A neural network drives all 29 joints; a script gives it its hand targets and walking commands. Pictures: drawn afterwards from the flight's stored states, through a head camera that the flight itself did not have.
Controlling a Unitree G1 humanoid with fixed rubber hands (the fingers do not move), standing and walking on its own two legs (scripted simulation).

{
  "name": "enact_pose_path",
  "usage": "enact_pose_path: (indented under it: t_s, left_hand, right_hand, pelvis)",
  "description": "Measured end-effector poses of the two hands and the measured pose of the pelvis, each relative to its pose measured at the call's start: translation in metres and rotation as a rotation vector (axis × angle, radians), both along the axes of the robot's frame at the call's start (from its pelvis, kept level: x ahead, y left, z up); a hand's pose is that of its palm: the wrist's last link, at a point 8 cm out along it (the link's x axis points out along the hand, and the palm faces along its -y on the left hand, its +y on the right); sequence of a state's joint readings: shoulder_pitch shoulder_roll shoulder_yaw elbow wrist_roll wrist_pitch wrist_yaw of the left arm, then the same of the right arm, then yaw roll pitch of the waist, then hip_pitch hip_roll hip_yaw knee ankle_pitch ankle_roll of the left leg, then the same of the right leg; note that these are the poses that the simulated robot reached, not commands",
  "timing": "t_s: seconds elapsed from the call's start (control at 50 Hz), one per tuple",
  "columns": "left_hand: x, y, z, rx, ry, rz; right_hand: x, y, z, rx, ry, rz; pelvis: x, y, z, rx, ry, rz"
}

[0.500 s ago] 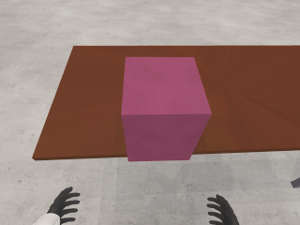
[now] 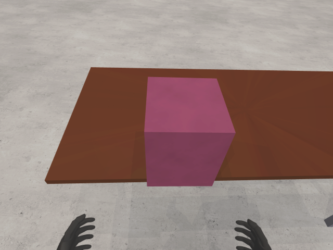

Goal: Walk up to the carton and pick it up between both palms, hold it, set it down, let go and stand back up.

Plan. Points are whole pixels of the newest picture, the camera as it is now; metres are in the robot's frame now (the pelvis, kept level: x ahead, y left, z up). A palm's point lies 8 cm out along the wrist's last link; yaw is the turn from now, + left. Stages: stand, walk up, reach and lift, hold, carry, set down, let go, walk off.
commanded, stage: reach and lift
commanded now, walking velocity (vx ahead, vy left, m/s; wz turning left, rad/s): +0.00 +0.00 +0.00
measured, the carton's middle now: (181, 133) +0.44 -0.02 +0.02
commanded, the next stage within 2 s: none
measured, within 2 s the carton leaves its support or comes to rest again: neither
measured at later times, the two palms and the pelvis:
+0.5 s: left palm (73, 238) +0.16 +0.21 -0.03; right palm (268, 243) +0.17 -0.21 -0.02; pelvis +0.01 +0.00 +0.00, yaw -1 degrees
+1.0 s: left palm (80, 207) +0.22 +0.20 +0.01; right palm (266, 215) +0.22 -0.21 +0.01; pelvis +0.02 -0.01 +0.00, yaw -1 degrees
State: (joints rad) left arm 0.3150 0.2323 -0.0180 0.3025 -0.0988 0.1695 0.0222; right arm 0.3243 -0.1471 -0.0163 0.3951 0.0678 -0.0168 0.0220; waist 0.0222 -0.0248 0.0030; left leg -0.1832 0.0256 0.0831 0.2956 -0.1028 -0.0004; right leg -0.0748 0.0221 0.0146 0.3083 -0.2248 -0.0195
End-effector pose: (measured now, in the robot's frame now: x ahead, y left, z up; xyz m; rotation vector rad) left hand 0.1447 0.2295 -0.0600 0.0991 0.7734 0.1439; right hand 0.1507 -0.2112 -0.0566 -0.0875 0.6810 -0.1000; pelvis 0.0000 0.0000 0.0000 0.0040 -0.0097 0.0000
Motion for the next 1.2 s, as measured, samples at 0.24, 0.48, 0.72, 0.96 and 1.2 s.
enact_pose_path:
  t_s: [0.24, 0.48, 0.72, 0.96, 1.2]
  left_hand:
    - [0.007, -0.011, 0.013, -0.022, -0.122, -0.001]
    - [0.019, -0.017, 0.033, -0.026, -0.248, -0.001]
    - [0.037, -0.019, 0.054, -0.012, -0.363, -0.029]
    - [0.069, -0.025, 0.07, -0.027, -0.46, -0.059]
    - [0.107, -0.022, 0.108, -0.037, -0.496, -0.047]
  right_hand:
    - [0.001, -0.004, 0.02, 0.004, -0.093, -0.011]
    - [0.019, -0.002, 0.039, 0.029, -0.209, -0.009]
    - [0.043, -0.002, 0.049, 0.056, -0.296, -0.008]
    - [0.067, -0.002, 0.063, 0.086, -0.386, -0.023]
    - [0.111, -0.003, 0.107, 0.085, -0.47, -0.013]
  pelvis:
    - [0.003, 0.001, 0.0, 0.002, 0.005, -0.012]
    - [0.01, -0.001, 0.0, 0.003, 0.003, -0.013]
    - [0.016, -0.006, 0.0, 0.006, -0.01, -0.01]
    - [0.021, -0.01, 0.0, 0.01, -0.019, -0.01]
    - [0.021, -0.014, 0.001, 0.012, 0.001, -0.009]
